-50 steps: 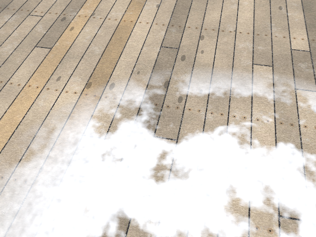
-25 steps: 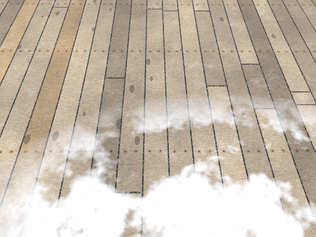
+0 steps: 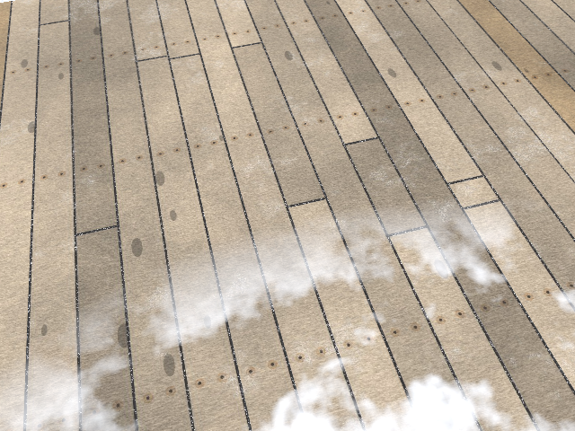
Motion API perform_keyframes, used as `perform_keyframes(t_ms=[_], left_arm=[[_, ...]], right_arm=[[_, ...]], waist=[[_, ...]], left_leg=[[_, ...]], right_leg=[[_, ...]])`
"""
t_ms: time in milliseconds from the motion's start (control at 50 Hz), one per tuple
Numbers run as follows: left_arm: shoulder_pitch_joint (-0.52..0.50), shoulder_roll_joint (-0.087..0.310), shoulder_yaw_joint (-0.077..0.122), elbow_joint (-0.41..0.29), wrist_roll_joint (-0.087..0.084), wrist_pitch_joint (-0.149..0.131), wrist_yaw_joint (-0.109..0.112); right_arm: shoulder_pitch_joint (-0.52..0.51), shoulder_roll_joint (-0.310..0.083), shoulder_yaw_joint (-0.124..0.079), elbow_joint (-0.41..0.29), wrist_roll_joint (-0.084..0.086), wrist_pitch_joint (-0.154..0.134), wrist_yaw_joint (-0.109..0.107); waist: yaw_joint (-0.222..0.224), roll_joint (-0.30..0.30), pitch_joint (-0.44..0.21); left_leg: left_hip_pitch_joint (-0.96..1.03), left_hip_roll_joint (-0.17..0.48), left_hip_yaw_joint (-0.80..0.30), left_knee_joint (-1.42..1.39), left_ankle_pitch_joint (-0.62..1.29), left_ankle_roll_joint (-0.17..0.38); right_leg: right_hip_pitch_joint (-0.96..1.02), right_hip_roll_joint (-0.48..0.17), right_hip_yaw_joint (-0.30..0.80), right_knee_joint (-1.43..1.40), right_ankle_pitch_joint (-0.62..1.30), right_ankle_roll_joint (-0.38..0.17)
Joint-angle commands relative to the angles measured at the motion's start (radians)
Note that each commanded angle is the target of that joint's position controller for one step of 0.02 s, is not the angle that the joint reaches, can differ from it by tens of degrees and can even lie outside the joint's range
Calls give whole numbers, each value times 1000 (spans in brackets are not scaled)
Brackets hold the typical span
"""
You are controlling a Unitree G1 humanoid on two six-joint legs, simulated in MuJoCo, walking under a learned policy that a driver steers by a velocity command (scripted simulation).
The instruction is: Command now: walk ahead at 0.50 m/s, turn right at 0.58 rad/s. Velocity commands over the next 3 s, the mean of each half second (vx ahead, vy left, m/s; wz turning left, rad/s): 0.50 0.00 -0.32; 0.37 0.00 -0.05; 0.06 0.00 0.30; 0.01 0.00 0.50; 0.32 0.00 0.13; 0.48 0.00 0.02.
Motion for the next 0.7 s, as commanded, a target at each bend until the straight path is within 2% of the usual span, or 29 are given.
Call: perform_keyframes(t_ms=[20,120,160,180,200,220,240,260,280,300,320,340,360,380,400,440,520,580,660,700], left_arm=[[69,141,26,-51,0,-11,1],[126,150,25,-57,12,-9,12],[128,145,20,-53,14,-12,19],[98,163,21,-61,16,-17,22],[73,175,24,-64,17,-22,22],[60,187,25,-63,20,-25,17],[57,172,21,-68,19,-29,11],[148,71,-3,-98,-8,-31,5],[237,86,0,-82,-17,-27,5],[177,125,3,-70,14,-17,10],[75,119,-1,-85,24,-16,1],[32,99,-6,-100,23,-15,-6],[13,93,-7,-111,34,-7,-13],[37,84,-11,-103,40,3,-19],[41,80,-12,-99,43,10,-21],[11,71,-16,-106,44,17,-27],[-173,54,-31,-164,42,18,-37],[-292,27,-48,-199,36,12,-41],[-388,31,-55,-226,30,7,-38],[-401,43,-52,-235,29,3,-34]], right_arm=[[-75,-68,-8,-83,3,1,5],[-201,-71,7,-144,13,-15,16],[-191,-82,7,-150,14,-24,18],[-131,-88,3,-143,16,-29,15],[-49,-118,-8,-115,17,-34,7],[83,-140,-20,-73,18,-41,-4],[226,-171,-31,-39,9,-53,-16],[344,-267,-51,-39,-18,-56,-28],[335,-283,-62,-12,-2,-38,-15],[220,-197,-44,-39,14,-30,-7],[148,-124,-26,-50,22,-33,-3],[129,-97,-16,-40,16,-38,-3],[141,-90,-11,-20,19,-44,-6],[160,-97,-11,-3,21,-52,-6],[190,-95,-11,13,26,-63,-2],[218,-107,-14,33,36,-76,2],[293,-107,-12,70,40,-72,1],[340,-112,-11,93,42,-70,0],[398,-127,-11,121,35,-65,-6],[403,-136,-12,132,30,-59,-12]], waist=[[14,-81,-7],[58,-105,1],[48,-103,4],[10,-139,-3],[-27,-132,-34],[-88,-102,-99],[-153,-63,-187],[-142,114,-347],[-92,284,-397],[-57,103,-208],[-60,-9,-98],[-46,-15,-45],[-32,13,-24],[-20,55,-35],[-18,55,-42],[-11,52,-41],[-45,42,6],[-76,45,17],[-102,45,23],[-95,50,27]], left_leg=[[-49,-46,46,-117,109,-7],[-29,-93,54,-303,161,23],[49,-115,63,-374,147,56],[158,-117,50,-415,129,77],[269,-147,62,-425,85,96],[413,-178,83,-475,69,116],[621,-108,25,-494,64,145],[893,165,-338,-505,-73,224],[937,288,-742,-678,-130,317],[780,254,-661,-705,-264,308],[647,204,-497,-718,-236,290],[566,149,-376,-743,-131,259],[519,103,-283,-761,-41,235],[499,92,-241,-767,40,234],[503,82,-214,-768,133,236],[519,73,-161,-796,177,250],[564,47,-86,-844,229,252],[577,19,-28,-837,304,231],[661,50,-19,-798,397,228],[708,78,-26,-763,456,225]], right_leg=[[37,-251,225,-77,403,-110],[139,-275,255,-30,460,-98],[161,-284,249,-14,528,-70],[125,-306,260,12,561,-47],[122,-297,246,74,702,-29],[124,-261,211,226,794,-13],[25,-210,174,433,659,3],[-204,-110,106,763,224,37],[-391,-5,74,961,-303,50],[-475,-79,103,1031,-232,44],[-478,-118,95,988,-152,46],[-462,-149,86,925,-116,48],[-439,-170,79,877,-103,52],[-406,-174,67,854,-96,60],[-401,-175,59,844,-90,65],[-449,-190,32,812,-59,77],[-573,-241,-30,653,73,110],[-535,-233,-75,468,163,121],[-495,-205,-103,328,174,104],[-469,-193,-102,286,125,81]])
